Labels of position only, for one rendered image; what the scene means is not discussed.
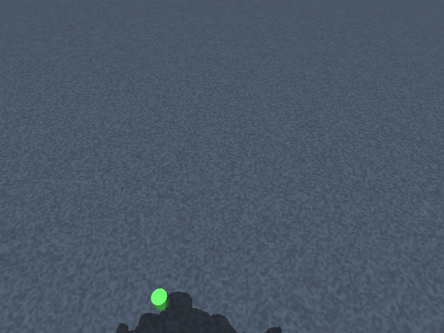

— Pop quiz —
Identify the tin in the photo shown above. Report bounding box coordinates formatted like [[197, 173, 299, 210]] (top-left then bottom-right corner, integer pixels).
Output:
[[151, 289, 169, 310]]

